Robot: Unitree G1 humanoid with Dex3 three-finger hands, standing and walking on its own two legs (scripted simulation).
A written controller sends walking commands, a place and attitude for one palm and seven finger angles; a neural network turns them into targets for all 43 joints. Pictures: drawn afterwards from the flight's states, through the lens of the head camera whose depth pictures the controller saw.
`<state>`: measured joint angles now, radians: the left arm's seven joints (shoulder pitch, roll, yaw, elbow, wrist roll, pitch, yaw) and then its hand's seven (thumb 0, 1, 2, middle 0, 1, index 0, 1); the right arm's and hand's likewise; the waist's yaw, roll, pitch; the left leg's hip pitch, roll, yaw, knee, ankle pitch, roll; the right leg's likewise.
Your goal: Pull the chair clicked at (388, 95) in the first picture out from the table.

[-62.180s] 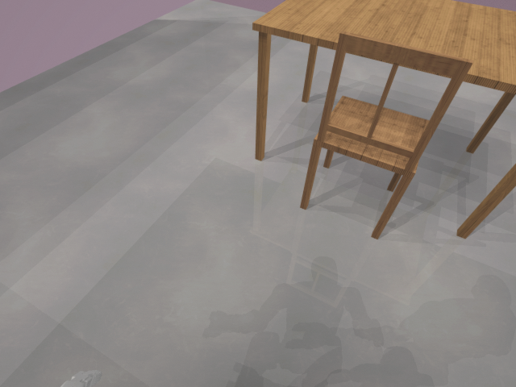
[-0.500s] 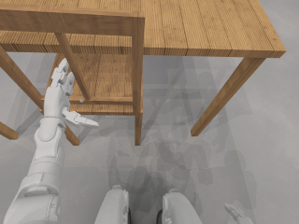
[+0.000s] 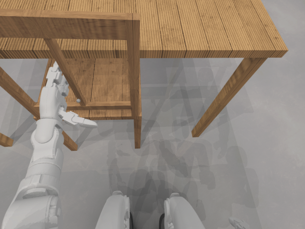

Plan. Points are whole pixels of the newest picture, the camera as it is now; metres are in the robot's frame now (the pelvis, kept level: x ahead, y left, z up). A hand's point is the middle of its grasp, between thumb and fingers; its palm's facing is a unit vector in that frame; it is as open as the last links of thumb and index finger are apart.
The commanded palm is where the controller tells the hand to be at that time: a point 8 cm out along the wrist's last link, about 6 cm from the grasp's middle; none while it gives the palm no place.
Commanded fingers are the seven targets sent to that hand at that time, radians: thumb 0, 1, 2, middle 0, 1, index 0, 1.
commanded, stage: push the fingers through the gap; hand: left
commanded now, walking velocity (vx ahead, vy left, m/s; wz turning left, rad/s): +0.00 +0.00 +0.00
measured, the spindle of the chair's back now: (70, 78) +0.51 +0.22 +0.02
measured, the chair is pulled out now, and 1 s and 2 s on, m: -0.16 -0.13 -0.08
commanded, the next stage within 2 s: hook a spindle and tug to test in 0.16 s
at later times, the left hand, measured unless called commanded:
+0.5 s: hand (78, 98) +0.44 +0.19 +0.02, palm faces +0.06 -1.00 -0.03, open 16.4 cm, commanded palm +0.41 +0.22 +0.03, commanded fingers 0.00 -0.50 0.30 -0.29 -0.79 -0.29 -0.79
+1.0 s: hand (85, 98) +0.44 +0.17 +0.02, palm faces +0.02 -1.00 -0.03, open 8.0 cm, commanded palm +0.42 +0.22 +0.03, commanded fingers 0.00 0.79 0.85 -0.50 -1.45 -0.50 -1.45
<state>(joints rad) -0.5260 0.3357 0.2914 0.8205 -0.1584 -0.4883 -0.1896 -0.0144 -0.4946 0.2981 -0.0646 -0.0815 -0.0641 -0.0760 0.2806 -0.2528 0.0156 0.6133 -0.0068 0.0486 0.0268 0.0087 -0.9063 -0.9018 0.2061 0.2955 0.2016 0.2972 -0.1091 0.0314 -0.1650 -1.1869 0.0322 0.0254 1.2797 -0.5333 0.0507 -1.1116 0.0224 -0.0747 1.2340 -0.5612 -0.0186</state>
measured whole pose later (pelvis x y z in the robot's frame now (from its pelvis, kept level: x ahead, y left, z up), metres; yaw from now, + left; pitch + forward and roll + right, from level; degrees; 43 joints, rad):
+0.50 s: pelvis +0.00 -0.01 +0.00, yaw +1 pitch +25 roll -3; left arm -0.60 0.35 0.30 0.89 -0.16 -0.49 -0.17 -0.01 -0.50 0.30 -0.13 -0.32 -0.11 -0.32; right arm 0.26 -0.25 0.02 0.62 -0.01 0.05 0.02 0.01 -0.91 -0.90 0.21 0.30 0.20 0.30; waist -0.11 0.03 -0.16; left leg -1.21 0.03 0.01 1.30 -0.53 0.04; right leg -1.13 0.02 -0.09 1.25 -0.57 -0.03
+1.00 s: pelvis +0.01 +0.00 +0.00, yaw +0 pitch +26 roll -3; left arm -0.52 0.30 0.26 0.81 -0.14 -0.50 -0.15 -0.01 0.26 0.62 -0.44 -1.37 -0.46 -1.37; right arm 0.26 -0.25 0.01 0.61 -0.01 0.06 0.03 0.01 -0.91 -0.90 0.21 0.30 0.20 0.30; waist -0.11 0.03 -0.17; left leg -1.18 0.03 0.03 1.27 -0.54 0.05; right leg -1.10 0.02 -0.07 1.23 -0.57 -0.02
